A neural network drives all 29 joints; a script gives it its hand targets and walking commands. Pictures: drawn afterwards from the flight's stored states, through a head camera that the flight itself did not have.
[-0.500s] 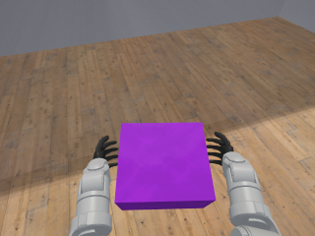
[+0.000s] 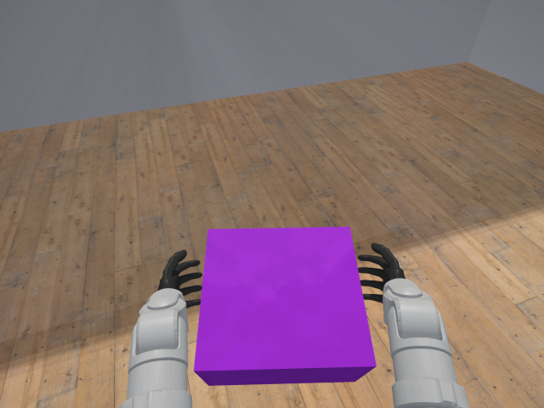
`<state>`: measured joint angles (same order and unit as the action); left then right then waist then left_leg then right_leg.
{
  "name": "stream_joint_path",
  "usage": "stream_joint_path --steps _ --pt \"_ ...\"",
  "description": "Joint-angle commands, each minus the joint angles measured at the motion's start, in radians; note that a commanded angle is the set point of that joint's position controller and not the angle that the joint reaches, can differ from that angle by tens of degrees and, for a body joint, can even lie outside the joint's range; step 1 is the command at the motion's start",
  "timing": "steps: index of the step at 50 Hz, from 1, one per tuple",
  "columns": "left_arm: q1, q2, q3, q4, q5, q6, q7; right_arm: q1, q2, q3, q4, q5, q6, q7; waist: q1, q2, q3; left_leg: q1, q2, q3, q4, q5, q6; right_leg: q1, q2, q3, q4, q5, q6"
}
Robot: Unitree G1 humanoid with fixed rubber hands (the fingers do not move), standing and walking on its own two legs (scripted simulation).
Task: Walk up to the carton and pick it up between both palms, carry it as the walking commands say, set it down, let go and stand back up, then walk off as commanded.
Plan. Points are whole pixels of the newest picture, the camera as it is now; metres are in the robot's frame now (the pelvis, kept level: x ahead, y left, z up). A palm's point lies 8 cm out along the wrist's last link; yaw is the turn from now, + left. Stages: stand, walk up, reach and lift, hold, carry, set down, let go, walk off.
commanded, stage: reach and lift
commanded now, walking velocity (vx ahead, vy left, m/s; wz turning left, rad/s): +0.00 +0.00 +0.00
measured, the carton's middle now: (280, 304) +0.32 +0.00 -0.04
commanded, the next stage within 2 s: hold in 0.72 s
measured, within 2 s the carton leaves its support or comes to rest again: neither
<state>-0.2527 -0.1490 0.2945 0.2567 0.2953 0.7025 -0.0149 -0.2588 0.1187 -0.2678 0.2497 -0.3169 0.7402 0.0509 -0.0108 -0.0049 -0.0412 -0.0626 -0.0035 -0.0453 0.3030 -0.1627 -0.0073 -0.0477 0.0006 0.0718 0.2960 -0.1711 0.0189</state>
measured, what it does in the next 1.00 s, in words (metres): stands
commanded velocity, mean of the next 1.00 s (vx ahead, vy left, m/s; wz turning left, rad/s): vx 0.00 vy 0.00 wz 0.00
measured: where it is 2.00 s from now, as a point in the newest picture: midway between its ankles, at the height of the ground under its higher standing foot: outside the picture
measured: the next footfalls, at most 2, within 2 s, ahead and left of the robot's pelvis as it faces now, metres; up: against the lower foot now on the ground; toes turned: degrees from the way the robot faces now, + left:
left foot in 1.76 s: -0.04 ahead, +0.06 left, +0.00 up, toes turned +13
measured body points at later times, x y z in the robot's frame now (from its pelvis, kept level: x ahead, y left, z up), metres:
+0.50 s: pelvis +0.00 +0.00 +0.00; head -0.04 +0.00 +0.45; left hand +0.28 +0.17 +0.03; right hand +0.29 -0.17 +0.04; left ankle +0.01 +0.13 -0.75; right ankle +0.00 -0.13 -0.75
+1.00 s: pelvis -0.01 +0.00 +0.00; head -0.06 +0.00 +0.45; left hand +0.28 +0.17 +0.04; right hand +0.28 -0.17 +0.04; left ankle +0.01 +0.13 -0.75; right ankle +0.00 -0.13 -0.75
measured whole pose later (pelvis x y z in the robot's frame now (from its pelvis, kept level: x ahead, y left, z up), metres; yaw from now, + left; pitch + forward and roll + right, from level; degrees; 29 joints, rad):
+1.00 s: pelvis -0.01 +0.00 +0.00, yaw +1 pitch -5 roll +0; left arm -0.22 -0.14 0.27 0.21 0.31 0.73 -0.03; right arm -0.22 0.14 -0.26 0.22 -0.32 0.74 0.04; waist -0.01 0.00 -0.03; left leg -0.06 -0.01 -0.06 0.30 -0.15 -0.01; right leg -0.04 0.00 0.06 0.29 -0.16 0.02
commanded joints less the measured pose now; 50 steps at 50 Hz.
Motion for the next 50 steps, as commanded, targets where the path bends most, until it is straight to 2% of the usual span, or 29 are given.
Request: stream_joint_path --steps 1,2,3,5,7,11,12,14,15,17,19,21,22,24,28,30,31,32,36,37,38,39,41,42,43,45,47,48,50 --pt "-0.551 -0.862 -0.583 -0.069 -0.27 -0.014 -0.322 -0.5 0.928 0.53 -0.044 0.276 -0.036 0.272 -0.004 0.046 -0.216 0.057 -0.104 0.008 -0.047 0.166 0.002 0.081 0.091 -0.003 -0.033 0.223 -0.013" --pt "-0.499 -0.858 -0.589 -0.066 -0.272 -0.008 -0.316 -0.474 0.921 0.542 -0.044 0.28 -0.031 0.27 0.001 0.001 -0.201 0.074 -0.104 0.005 -0.044 0.198 0.004 0.064 0.103 -0.015 -0.04 0.245 -0.006" --pt "-0.5 -0.863 -0.616 -0.101 -0.277 -0.008 -0.315 -0.445 0.912 0.544 -0.067 0.281 -0.034 0.267 -0.018 0.042 -0.209 0.128 -0.103 0.006 -0.036 0.234 -0.008 0.041 0.101 -0.006 -0.045 0.271 -0.011" --pt "-0.484 -0.887 -0.646 -0.179 -0.299 -0.013 -0.298 -0.431 0.905 0.587 -0.139 0.292 -0.042 0.262 -0.015 0.033 -0.289 0.146 -0.099 -0.017 -0.028 0.356 -0.015 0.101 0.107 -0.014 -0.021 0.389 -0.009" --pt "-0.438 -0.874 -0.646 -0.162 -0.29 -0.007 -0.293 -0.413 0.877 0.582 -0.164 0.292 -0.042 0.254 -0.019 0.044 -0.257 0.134 -0.103 -0.013 -0.036 0.336 -0.026 0.096 0.111 -0.015 -0.037 0.347 -0.011" --pt "-0.471 -0.825 -0.638 -0.152 -0.286 -0.007 -0.282 -0.44 0.871 0.577 -0.151 0.281 -0.039 0.243 -0.013 -0.019 -0.202 0.107 -0.099 -0.014 -0.039 0.211 0.001 0.056 0.111 -0.016 -0.033 0.23 -0.006" --pt "-0.446 -0.826 -0.622 -0.134 -0.276 -0.002 -0.284 -0.437 0.864 0.584 -0.165 0.293 -0.033 0.249 0.008 0.033 -0.199 0.086 -0.109 -0.007 -0.051 0.21 -0.002 0.075 0.102 -0.001 -0.034 0.248 -0.01" --pt "-0.451 -0.842 -0.646 -0.15 -0.291 -0.006 -0.283 -0.443 0.866 0.593 -0.173 0.293 -0.042 0.247 -0.007 0.008 -0.217 0.107 -0.104 -0.014 -0.036 0.223 -0.005 0.062 0.111 -0.013 -0.031 0.235 -0.012" --pt "-0.474 -0.868 -0.667 -0.194 -0.306 -0.015 -0.285 -0.43 0.871 0.594 -0.165 0.3 -0.047 0.249 -0.006 0.044 -0.257 0.103 -0.104 -0.013 -0.034 0.293 -0.012 0.071 0.11 0.0 -0.024 0.297 -0.014" --pt "-0.464 -0.834 -0.635 -0.17 -0.307 -0.017 -0.283 -0.463 0.872 0.608 -0.187 0.303 -0.045 0.246 0.006 -0.04 -0.237 0.071 -0.099 -0.02 -0.033 0.24 0.007 0.079 0.111 -0.008 -0.009 0.271 -0.008" --pt "-0.43 -0.825 -0.626 -0.151 -0.278 -0.014 -0.283 -0.451 0.869 0.615 -0.181 0.299 -0.048 0.247 0.018 0.014 -0.244 0.072 -0.108 -0.012 -0.043 0.23 0.007 0.087 0.104 -0.006 -0.021 0.264 -0.006" --pt "-0.456 -0.846 -0.641 -0.16 -0.289 -0.017 -0.284 -0.469 0.874 0.603 -0.171 0.301 -0.049 0.247 0.02 0.011 -0.221 0.036 -0.107 -0.012 -0.041 0.214 -0.002 0.078 0.105 -0.007 -0.014 0.223 -0.011" --pt "-0.458 -0.84 -0.641 -0.153 -0.294 -0.01 -0.284 -0.445 0.876 0.596 -0.152 0.293 -0.04 0.248 0.001 -0.03 -0.228 0.078 -0.102 -0.011 -0.037 0.211 0.007 0.04 0.111 -0.014 -0.025 0.218 -0.008" --pt "-0.503 -0.829 -0.65 -0.164 -0.288 -0.013 -0.288 -0.443 0.902 0.583 -0.114 0.297 -0.043 0.248 0.018 0.032 -0.234 0.055 -0.109 -0.001 -0.035 0.191 -0.003 0.058 0.1 -0.002 -0.025 0.224 -0.013" --pt "-0.475 -0.823 -0.618 -0.098 -0.269 -0.001 -0.288 -0.464 0.888 0.562 -0.079 0.285 -0.032 0.244 0.014 0.027 -0.207 0.055 -0.106 0.0 -0.049 0.129 0.001 0.043 0.1 -0.005 -0.031 0.158 -0.009" --pt "-0.491 -0.854 -0.641 -0.137 -0.296 -0.01 -0.295 -0.46 0.908 0.574 -0.097 0.295 -0.041 0.249 0.017 0.002 -0.212 0.038 -0.104 -0.005 -0.043 0.191 0.0 0.056 0.106 -0.014 -0.034 0.191 -0.012" --pt "-0.486 -0.847 -0.628 -0.102 -0.283 -0.004 -0.299 -0.461 0.899 0.563 -0.087 0.289 -0.036 0.243 0.009 0.047 -0.215 0.057 -0.102 -0.007 -0.036 0.175 -0.002 0.054 0.1 -0.008 -0.032 0.205 -0.015" --pt "-0.487 -0.83 -0.614 -0.105 -0.284 -0.006 -0.297 -0.476 0.896 0.569 -0.111 0.279 -0.037 0.25 0.008 -0.037 -0.199 0.084 -0.109 -0.006 -0.033 0.184 0.005 0.014 0.109 -0.021 -0.043 0.196 -0.004" --pt "-0.511 -0.846 -0.616 -0.092 -0.281 -0.013 -0.3 -0.487 0.907 0.56 -0.065 0.288 -0.046 0.254 0.012 0.026 -0.184 0.049 -0.103 -0.003 -0.049 0.095 0.003 0.02 0.102 -0.014 -0.04 0.11 -0.016" --pt "-0.538 -0.85 -0.623 -0.111 -0.295 -0.019 -0.303 -0.51 0.925 0.57 -0.085 0.298 -0.046 0.253 0.01 -0.024 -0.201 0.031 -0.1 -0.006 -0.043 0.12 0.013 0.037 0.101 -0.015 -0.039 0.129 -0.016" --pt "-0.557 -0.851 -0.631 -0.121 -0.29 -0.026 -0.31 -0.512 0.925 0.57 -0.094 0.294 -0.049 0.257 0.0 0.022 -0.255 0.056 -0.099 -0.009 -0.038 0.126 0.007 0.042 0.104 -0.007 -0.038 0.147 -0.015" --pt "-0.508 -0.871 -0.634 -0.102 -0.3 -0.022 -0.309 -0.521 0.906 0.596 -0.133 0.309 -0.052 0.262 0.009 -0.019 -0.258 0.061 -0.1 -0.014 -0.04 0.149 0.007 0.046 0.11 -0.015 -0.03 0.162 -0.013" --pt "-0.514 -0.867 -0.629 -0.095 -0.287 -0.017 -0.302 -0.498 0.91 0.568 -0.098 0.291 -0.046 0.261 0.013 0.027 -0.266 0.056 -0.1 -0.013 -0.037 0.163 -0.001 0.066 0.104 -0.007 -0.024 0.184 -0.016" --pt "-0.524 -0.854 -0.624 -0.109 -0.291 -0.019 -0.3 -0.493 0.928 0.572 -0.07 0.288 -0.036 0.257 0.018 -0.027 -0.245 0.038 -0.104 -0.016 -0.041 0.163 0.008 0.074 0.106 -0.01 -0.033 0.18 -0.011" --pt "-0.526 -0.863 -0.632 -0.114 -0.297 -0.014 -0.301 -0.468 0.907 0.561 -0.104 0.284 -0.043 0.261 -0.003 0.03 -0.218 0.037 -0.109 -0.01 -0.046 0.156 0.0 0.057 0.105 -0.015 -0.026 0.182 -0.014" --pt "-0.498 -0.84 -0.619 -0.088 -0.288 -0.006 -0.3 -0.458 0.915 0.555 -0.044 0.29 -0.032 0.26 0.008 0.009 -0.189 0.059 -0.101 -0.004 -0.046 0.139 0.004 0.028 0.111 -0.017 -0.046 0.143 -0.011" --pt "-0.53 -0.863 -0.622 -0.098 -0.283 -0.008 -0.299 -0.486 0.899 0.543 -0.076 0.281 -0.04 0.266 -0.009 0.007 -0.196 0.059 -0.091 -0.015 -0.054 0.103 0.0 0.019 0.112 -0.011 -0.041 0.105 -0.025" --pt "-0.537 -0.845 -0.618 -0.095 -0.276 -0.009 -0.301 -0.454 0.897 0.54 -0.047 0.277 -0.045 0.271 0.002 0.055 -0.181 0.037 -0.098 -0.005 -0.051 0.102 -0.007 0.027 0.103 -0.016 -0.042 0.114 -0.023" --pt "-0.514 -0.863 -0.612 -0.062 -0.274 -0.006 -0.303 -0.496 0.875 0.559 -0.078 0.288 -0.048 0.27 -0.002 0.047 -0.177 0.065 -0.1 -0.006 -0.05 0.091 -0.007 -0.001 0.101 -0.021 -0.046 0.1 -0.019"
